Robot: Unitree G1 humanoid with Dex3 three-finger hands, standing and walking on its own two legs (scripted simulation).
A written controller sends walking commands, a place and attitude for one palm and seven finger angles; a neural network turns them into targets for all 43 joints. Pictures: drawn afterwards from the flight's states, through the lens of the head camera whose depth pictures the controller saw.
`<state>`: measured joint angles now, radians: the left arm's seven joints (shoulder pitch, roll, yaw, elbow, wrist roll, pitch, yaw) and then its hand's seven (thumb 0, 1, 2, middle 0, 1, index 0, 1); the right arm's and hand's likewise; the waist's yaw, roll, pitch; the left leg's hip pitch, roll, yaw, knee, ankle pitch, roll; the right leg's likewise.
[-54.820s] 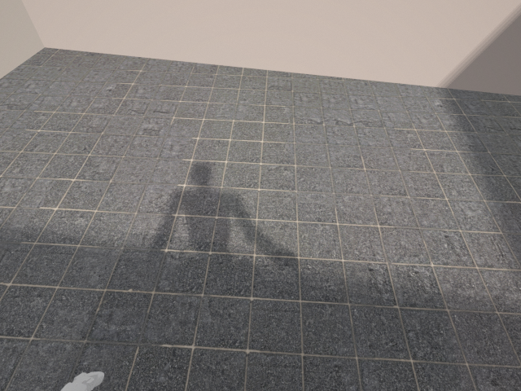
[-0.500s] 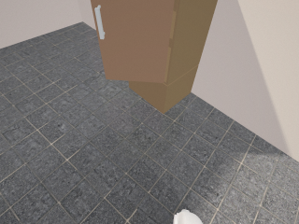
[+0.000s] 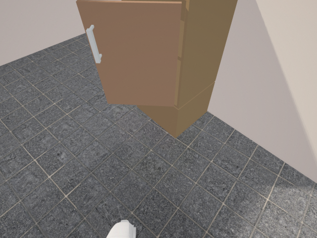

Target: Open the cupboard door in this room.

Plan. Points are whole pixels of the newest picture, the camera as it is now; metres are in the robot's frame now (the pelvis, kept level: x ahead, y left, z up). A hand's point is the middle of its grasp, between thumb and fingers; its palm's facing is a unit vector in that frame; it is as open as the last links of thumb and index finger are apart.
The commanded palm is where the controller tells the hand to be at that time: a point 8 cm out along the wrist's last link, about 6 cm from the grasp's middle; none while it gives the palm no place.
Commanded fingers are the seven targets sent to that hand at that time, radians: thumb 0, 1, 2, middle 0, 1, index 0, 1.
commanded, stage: take the last steps up to it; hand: left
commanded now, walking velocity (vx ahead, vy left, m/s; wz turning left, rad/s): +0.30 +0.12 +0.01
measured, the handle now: (95, 44) +0.88 +0.35 +0.01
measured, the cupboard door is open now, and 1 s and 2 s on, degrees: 42 42 42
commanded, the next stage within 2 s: come to a stop and stand still in 0.58 s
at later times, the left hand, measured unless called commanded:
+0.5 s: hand (77, 211) +0.22 +0.28 -0.18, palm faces +0.07 -0.98 -0.17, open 7.3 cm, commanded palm none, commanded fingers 0.00 0.90 0.90 -0.20 -0.30 -0.20 -0.30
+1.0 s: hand (96, 161) +0.40 +0.27 -0.19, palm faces +0.01 -0.98 -0.19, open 7.2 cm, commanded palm none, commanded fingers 0.00 0.90 0.90 -0.20 -0.30 -0.20 -0.30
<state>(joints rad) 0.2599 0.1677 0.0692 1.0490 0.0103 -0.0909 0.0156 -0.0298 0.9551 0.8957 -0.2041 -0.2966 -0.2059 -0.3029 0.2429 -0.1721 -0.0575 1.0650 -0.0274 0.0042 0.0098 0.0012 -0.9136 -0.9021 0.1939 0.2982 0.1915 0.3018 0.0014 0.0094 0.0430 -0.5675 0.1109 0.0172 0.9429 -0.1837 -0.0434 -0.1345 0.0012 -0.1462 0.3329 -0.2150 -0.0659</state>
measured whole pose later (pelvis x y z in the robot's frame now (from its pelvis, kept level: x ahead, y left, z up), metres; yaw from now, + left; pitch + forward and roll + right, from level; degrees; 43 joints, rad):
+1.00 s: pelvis +0.30 +0.10 -0.02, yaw -1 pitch -1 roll -1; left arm 0.12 0.16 0.05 1.00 0.01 0.01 0.04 -0.01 0.93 0.90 -0.21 -0.30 -0.21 -0.30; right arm 0.24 -0.14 -0.03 1.06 -0.01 0.03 -0.02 0.00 -0.91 -0.90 0.20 0.30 0.20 0.30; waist -0.02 -0.01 0.10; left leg -0.32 0.05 0.06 0.58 -0.21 -0.03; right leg -0.26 -0.04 -0.10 0.59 -0.31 0.00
